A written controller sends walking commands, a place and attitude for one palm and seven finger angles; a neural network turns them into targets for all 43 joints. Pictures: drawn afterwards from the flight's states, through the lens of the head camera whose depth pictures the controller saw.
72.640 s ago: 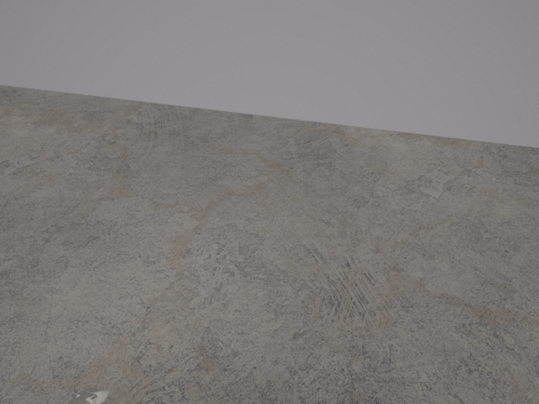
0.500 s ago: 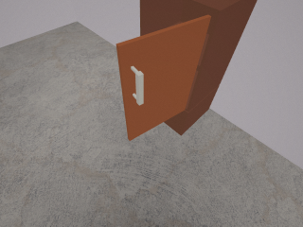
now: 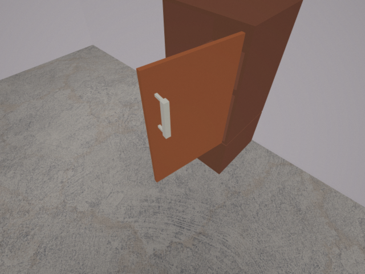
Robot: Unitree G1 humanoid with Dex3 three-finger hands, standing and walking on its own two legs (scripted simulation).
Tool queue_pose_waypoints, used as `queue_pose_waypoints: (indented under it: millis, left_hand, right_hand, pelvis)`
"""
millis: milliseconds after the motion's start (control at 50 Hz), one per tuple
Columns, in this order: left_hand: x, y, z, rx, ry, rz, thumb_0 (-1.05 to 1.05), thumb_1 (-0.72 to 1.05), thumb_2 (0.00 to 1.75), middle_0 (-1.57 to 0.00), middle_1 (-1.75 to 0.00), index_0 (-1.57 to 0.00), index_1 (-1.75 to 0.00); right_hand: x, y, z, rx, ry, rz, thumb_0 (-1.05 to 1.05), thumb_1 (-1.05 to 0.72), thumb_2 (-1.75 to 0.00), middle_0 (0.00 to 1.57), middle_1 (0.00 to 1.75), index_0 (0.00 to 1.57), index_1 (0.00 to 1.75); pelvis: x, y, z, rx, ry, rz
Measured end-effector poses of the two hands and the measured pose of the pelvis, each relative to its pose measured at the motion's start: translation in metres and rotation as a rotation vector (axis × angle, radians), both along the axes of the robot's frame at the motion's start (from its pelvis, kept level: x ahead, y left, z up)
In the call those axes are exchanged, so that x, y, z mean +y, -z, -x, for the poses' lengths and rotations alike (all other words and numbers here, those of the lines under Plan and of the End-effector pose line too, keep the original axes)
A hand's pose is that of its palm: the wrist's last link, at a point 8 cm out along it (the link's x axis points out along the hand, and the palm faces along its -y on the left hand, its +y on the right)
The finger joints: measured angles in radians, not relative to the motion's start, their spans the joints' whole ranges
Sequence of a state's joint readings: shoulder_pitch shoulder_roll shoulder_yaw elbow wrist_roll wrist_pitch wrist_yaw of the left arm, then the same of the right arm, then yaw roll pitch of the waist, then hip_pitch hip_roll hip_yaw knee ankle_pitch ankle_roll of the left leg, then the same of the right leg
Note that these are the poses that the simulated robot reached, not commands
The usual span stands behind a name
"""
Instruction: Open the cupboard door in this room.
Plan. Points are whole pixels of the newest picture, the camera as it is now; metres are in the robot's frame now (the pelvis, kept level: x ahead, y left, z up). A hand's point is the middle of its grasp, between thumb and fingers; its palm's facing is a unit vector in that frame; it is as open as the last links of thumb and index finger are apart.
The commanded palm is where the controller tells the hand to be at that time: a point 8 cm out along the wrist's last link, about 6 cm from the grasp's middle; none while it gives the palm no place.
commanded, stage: let the arm hang, fingers relaxed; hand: left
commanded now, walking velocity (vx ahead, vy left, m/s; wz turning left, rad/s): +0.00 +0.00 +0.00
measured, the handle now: (162, 116) +0.58 +0.10 -0.02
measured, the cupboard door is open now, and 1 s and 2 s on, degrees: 79 79 79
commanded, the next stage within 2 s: look to check the result in 0.16 s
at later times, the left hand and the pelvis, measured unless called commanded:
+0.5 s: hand out of the picture +0.01 +0.17 -0.17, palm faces +0.03 -0.98 -0.19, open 7.3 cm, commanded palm none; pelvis +0.01 +0.00 +0.00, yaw +0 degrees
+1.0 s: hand out of the picture +0.04 +0.17 -0.17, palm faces +0.03 -0.98 -0.21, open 7.3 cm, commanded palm none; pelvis +0.03 -0.01 +0.00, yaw +0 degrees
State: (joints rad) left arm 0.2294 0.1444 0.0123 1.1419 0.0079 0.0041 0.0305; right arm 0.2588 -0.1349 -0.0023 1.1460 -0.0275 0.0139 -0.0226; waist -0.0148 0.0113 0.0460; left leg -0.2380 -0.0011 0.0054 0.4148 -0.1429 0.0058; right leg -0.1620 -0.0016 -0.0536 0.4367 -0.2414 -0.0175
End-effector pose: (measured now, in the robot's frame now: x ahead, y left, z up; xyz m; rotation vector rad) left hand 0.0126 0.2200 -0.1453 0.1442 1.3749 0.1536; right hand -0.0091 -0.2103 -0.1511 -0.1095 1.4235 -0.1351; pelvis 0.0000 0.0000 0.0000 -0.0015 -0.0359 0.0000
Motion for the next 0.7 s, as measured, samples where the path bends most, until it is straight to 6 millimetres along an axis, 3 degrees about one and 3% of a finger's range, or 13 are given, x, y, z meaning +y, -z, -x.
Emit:
queue_pose_waypoints:
  millis: [440,700]
  left_hand:
    - [0.002,-0.003,0.012,0.066,-0.022,0.001,0.0,0.91,0.9,-0.2,-0.3,-0.2,-0.3]
    - [0.001,-0.004,0.001,0.053,-0.019,-0.004,0.0,0.91,0.9,-0.2,-0.3,-0.2,-0.3]
  right_hand:
    - [-0.006,-0.002,-0.02,-0.001,-0.017,0.015,0.01,-0.92,-0.9,0.2,0.3,0.2,0.29]
    - [-0.014,-0.004,-0.036,-0.019,-0.031,0.026,0.01,-0.92,-0.9,0.2,0.3,0.2,0.29]
  pelvis:
    - [0.001,-0.002,-0.012,0.004,-0.001,-0.002]
    - [-0.002,-0.003,-0.019,0.006,-0.003,-0.004]
